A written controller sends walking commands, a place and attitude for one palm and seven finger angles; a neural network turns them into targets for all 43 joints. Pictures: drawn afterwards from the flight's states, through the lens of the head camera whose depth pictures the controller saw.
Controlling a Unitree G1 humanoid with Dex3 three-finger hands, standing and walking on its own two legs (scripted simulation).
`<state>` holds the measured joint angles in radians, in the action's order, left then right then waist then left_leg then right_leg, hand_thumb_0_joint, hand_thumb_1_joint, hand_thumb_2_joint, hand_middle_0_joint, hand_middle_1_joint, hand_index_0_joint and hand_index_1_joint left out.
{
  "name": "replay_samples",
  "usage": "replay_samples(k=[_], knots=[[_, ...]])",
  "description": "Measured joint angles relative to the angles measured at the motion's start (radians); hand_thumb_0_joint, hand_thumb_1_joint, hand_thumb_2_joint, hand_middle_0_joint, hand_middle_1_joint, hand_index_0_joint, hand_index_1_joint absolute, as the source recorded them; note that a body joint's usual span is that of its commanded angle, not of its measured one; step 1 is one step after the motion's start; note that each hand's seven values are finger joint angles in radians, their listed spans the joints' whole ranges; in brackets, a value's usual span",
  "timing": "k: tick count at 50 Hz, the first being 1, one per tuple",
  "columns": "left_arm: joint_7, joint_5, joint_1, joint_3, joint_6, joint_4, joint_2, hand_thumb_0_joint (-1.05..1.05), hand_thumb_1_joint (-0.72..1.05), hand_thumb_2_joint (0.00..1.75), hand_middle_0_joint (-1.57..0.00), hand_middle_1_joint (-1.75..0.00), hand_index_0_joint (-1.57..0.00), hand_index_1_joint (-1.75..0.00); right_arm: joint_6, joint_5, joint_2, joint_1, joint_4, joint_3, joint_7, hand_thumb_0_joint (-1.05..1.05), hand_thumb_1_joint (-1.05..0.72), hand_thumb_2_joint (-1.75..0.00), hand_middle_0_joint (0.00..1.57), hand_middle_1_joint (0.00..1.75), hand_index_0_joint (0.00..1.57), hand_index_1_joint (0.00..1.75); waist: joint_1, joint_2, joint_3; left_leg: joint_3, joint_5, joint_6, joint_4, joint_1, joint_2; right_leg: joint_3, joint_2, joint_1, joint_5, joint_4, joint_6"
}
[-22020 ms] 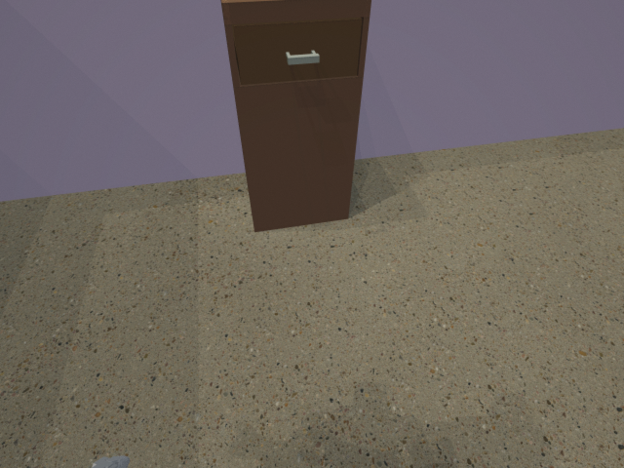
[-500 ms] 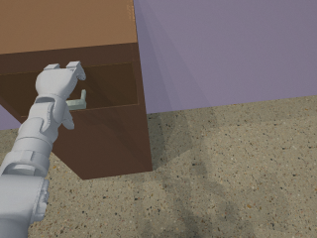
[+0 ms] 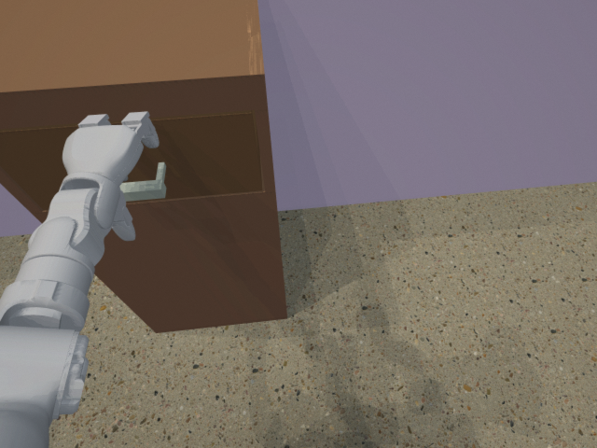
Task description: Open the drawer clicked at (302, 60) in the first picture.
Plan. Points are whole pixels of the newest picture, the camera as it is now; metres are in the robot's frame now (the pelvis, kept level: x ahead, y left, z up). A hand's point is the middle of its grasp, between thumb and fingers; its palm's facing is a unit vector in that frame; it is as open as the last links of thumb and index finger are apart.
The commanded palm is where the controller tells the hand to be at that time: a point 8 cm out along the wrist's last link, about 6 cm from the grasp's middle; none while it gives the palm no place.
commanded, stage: lower the fingers behind the handle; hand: left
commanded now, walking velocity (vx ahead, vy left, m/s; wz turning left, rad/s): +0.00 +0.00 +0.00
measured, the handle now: (133, 181) +0.51 +0.26 +0.03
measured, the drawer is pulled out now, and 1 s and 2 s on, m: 0.00 0.00 0.00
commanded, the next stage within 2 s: lift the fingers back up to retry in 1.66 s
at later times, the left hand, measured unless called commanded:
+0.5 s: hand (116, 195) +0.46 +0.26 +0.06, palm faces -0.01 -0.03 -1.00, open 13.8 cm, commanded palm +0.44 +0.27 +0.11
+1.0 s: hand (119, 200) +0.46 +0.27 +0.04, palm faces -0.04 +0.00 -1.00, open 13.8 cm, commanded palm +0.44 +0.27 +0.08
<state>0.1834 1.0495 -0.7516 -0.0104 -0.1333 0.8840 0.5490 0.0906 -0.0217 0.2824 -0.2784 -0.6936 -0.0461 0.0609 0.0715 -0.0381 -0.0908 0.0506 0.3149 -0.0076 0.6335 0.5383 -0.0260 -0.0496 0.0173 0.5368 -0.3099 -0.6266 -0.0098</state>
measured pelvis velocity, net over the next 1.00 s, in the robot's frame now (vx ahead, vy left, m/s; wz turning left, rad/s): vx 0.00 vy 0.01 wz -0.01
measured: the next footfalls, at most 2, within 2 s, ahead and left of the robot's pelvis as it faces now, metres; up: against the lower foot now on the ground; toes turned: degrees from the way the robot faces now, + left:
none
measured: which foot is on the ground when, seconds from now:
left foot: down 0.00-1.00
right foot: down 0.00-1.00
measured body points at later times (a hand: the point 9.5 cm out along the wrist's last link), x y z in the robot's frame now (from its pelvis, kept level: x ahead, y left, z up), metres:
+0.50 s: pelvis +0.00 +0.01 -0.01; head +0.08 +0.00 +0.44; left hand +0.45 +0.26 +0.11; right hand +0.03 -0.28 -0.14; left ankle -0.01 +0.11 -0.72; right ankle -0.01 -0.11 -0.72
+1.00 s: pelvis +0.00 +0.01 -0.01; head +0.08 +0.00 +0.43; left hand +0.46 +0.26 +0.10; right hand +0.02 -0.27 -0.14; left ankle -0.01 +0.11 -0.72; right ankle -0.01 -0.11 -0.72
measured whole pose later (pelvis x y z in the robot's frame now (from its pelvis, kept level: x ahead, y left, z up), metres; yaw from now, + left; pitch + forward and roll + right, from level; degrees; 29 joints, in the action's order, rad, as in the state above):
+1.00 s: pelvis +0.00 +0.01 -0.01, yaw -1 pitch +17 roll -1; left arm 0.26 1.08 -0.77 0.00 -0.11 1.02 0.57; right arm 0.10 -0.01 0.27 -0.35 -0.72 -0.05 0.03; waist 0.08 -0.04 -0.13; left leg 0.05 0.35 -0.02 0.73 0.68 -0.03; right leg -0.04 0.01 0.67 -0.33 -0.70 0.00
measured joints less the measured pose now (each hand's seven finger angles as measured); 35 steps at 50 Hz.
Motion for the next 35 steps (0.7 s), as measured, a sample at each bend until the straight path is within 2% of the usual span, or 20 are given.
replay_samples(k=[2,4,9,12,16,19,22,28,31,35], knots=[[0.021,0.007,-0.010,-0.018,0.027,0.017,0.015,0.00,-0.48,0.30,-0.32,-1.20,-0.33,-1.20,0.000,0.002,-0.003,-0.003,0.002,0.000,-0.005,0.00,-0.91,-0.89,0.20,0.30,0.20,0.30,0.001,-0.004,-0.003,0.007,0.000,-0.001,0.000,0.008,-0.002,0.007,-0.002,0.011,0.003,-0.001,0.001],[0.023,0.002,-0.014,-0.007,0.038,0.026,0.015,0.00,-0.48,0.30,-0.34,-1.22,-0.34,-1.21,0.002,0.001,-0.004,-0.014,-0.002,0.000,-0.009,0.00,-0.91,-0.89,0.20,0.30,0.20,0.30,-0.005,-0.012,-0.008,0.011,-0.001,-0.002,-0.004,0.008,-0.003,0.011,-0.003,0.012,0.005,0.004,0.003],[-0.029,-0.011,0.000,-0.002,0.103,0.081,0.015,0.00,-0.48,0.30,-0.34,-1.22,-0.34,-1.22,0.019,-0.008,-0.012,-0.037,-0.011,0.013,-0.014,0.00,-0.91,-0.89,0.20,0.30,0.20,0.30,-0.006,-0.023,-0.019,0.020,-0.004,-0.004,-0.025,-0.016,-0.003,0.020,-0.005,-0.007,0.011,0.023,0.006],[-0.065,-0.017,0.019,0.002,0.088,0.089,0.026,0.00,-0.48,0.30,-0.33,-1.21,-0.33,-1.21,0.020,-0.011,-0.018,-0.051,-0.009,0.016,-0.009,0.00,-0.91,-0.89,0.20,0.30,0.20,0.30,-0.003,-0.020,-0.015,0.018,-0.005,-0.005,-0.029,-0.024,-0.003,0.018,-0.005,-0.017,0.012,0.029,0.006],[-0.082,-0.010,0.043,0.004,0.014,0.046,0.032,0.00,-0.48,0.30,-0.32,-1.21,-0.33,-1.21,0.014,-0.004,-0.021,-0.066,-0.008,0.006,-0.001,0.00,-0.90,-0.89,0.21,0.30,0.20,0.30,-0.006,-0.010,-0.005,0.009,-0.001,-0.005,-0.013,-0.009,-0.003,0.009,-0.004,-0.009,0.008,0.020,0.005],[-0.054,-0.002,0.053,-0.003,-0.042,0.011,0.025,0.00,-0.48,0.30,-0.32,-1.20,-0.33,-1.21,0.010,0.003,-0.017,-0.070,-0.014,-0.006,-0.001,0.00,-0.90,-0.89,0.21,0.30,0.20,0.30,-0.009,-0.004,-0.006,0.003,0.006,-0.005,0.009,0.015,-0.002,0.004,-0.002,0.011,0.002,0.003,0.005],[-0.002,0.004,0.048,-0.019,-0.056,0.011,0.018,0.00,-0.48,0.30,-0.32,-1.20,-0.33,-1.20,0.008,0.008,-0.010,-0.063,-0.022,-0.014,-0.007,0.00,-0.90,-0.89,0.21,0.30,0.20,0.30,-0.007,-0.001,-0.009,0.002,0.014,-0.007,0.032,0.043,-0.002,0.004,-0.001,0.036,-0.004,-0.016,0.006],[0.070,0.023,0.010,-0.010,0.030,0.081,0.011,0.00,-0.48,0.30,-0.31,-1.20,-0.32,-1.20,0.000,0.011,-0.005,-0.050,-0.029,-0.018,-0.027,0.00,-0.91,-0.89,0.20,0.30,0.20,0.30,0.000,-0.004,-0.019,0.005,0.019,-0.009,0.056,0.085,-0.002,0.007,0.000,0.079,-0.007,-0.038,0.009],[0.062,0.022,0.003,-0.003,0.061,0.108,0.005,0.00,-0.48,0.30,-0.31,-1.20,-0.32,-1.20,0.000,0.011,-0.008,-0.051,-0.030,-0.015,-0.029,0.00,-0.91,-0.89,0.20,0.30,0.20,0.30,0.004,-0.006,-0.023,0.006,0.019,-0.011,0.055,0.088,-0.003,0.009,-0.001,0.082,-0.005,-0.036,0.010],[0.040,0.017,0.009,0.000,0.056,0.114,-0.001,0.00,-0.48,0.30,-0.31,-1.20,-0.32,-1.20,0.002,0.012,-0.015,-0.057,-0.028,-0.008,-0.024,0.00,-0.91,-0.89,0.20,0.30,0.20,0.30,0.009,-0.007,-0.027,0.007,0.021,-0.012,0.054,0.081,-0.004,0.010,-0.003,0.074,-0.005,-0.031,0.011]])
